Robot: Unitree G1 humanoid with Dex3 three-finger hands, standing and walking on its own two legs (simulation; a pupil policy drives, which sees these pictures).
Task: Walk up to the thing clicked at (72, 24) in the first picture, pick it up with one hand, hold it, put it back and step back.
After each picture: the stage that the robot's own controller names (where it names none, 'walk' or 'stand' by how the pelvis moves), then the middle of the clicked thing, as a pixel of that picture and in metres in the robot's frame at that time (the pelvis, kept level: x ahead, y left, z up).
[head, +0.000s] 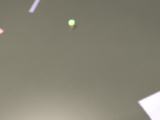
stand; (71, 25) +1.68 +0.08 -0.72
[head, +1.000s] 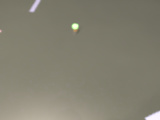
walk; (75, 29) +1.54 +0.06 -0.70
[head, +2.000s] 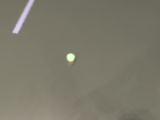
walk; (70, 60) +0.98 +0.06 -0.70
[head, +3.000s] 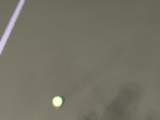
walk; (57, 104) +0.58 +0.13 -0.71
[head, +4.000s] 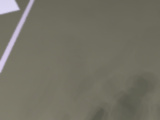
walk; out of the picture +0.38 +0.17 -0.71
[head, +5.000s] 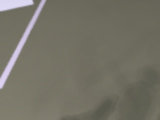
stand; out of the picture +0.30 +0.15 -0.71
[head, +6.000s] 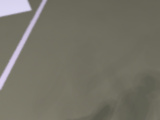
stand; out of the picture +0.31 +0.15 -0.72
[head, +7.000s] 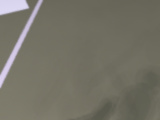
stand; out of the picture +0.33 +0.17 -0.73
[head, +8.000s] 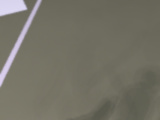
stand; out of the picture +0.31 +0.18 -0.73
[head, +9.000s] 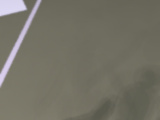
stand; out of the picture +0.31 +0.18 -0.73
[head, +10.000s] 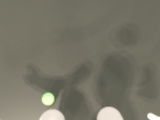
go down; (48, 100) +0.35 +0.17 -0.55
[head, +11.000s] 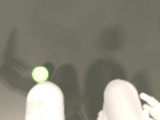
go down; (41, 76) +0.40 +0.18 -0.32
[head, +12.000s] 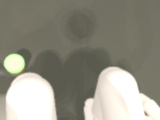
close in; (15, 66) +0.40 +0.20 -0.26
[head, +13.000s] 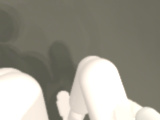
close; out of the picture +0.39 +0.22 -0.22
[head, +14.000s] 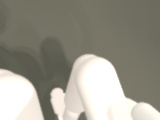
close; out of the picture +0.38 +0.23 -0.22
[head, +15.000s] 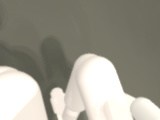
lift; out of the picture +0.37 +0.23 -0.22
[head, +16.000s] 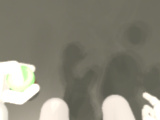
lift; (25, 84) +0.31 +0.18 -0.01
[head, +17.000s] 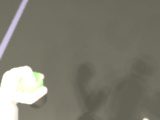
hold; (34, 90) +0.31 +0.17 +0.00
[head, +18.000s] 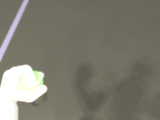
hold; (34, 89) +0.32 +0.17 +0.00
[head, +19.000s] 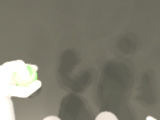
crouch; (28, 82) +0.35 +0.17 -0.06
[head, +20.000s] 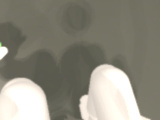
lower; out of the picture +0.43 +0.23 -0.14
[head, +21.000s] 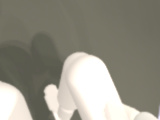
lower; out of the picture +0.42 +0.24 -0.23
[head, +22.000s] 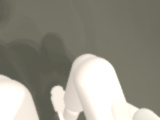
lower; out of the picture +0.41 +0.25 -0.23
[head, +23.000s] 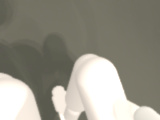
lower; out of the picture +0.40 +0.25 -0.23
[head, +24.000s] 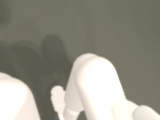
lower; out of the picture +0.40 +0.25 -0.23
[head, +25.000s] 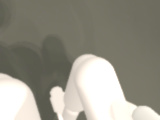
open; out of the picture +0.39 +0.22 -0.23
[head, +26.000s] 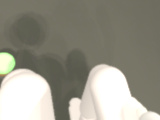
stand; (2, 66) +0.38 +0.20 -0.25
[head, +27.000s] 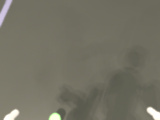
stand; out of the picture +0.33 +0.15 -0.61
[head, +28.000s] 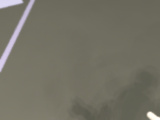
stand; out of the picture +0.33 +0.15 -0.66
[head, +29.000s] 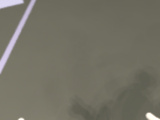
stand; out of the picture +0.33 +0.15 -0.67
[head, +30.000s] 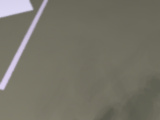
stand; out of the picture +0.35 +0.15 -0.72
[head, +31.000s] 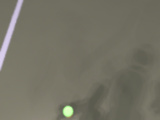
walk; (68, 112) +0.39 +0.13 -0.70
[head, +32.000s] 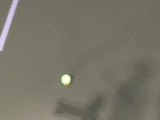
walk; (66, 81) +0.63 +0.13 -0.70
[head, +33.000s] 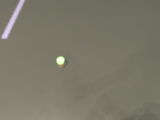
stand; (60, 63) +0.95 +0.17 -0.71
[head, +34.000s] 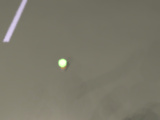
stand; (62, 65) +0.94 +0.17 -0.71
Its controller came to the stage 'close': yes
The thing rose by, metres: 0.72
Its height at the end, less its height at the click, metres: +0.00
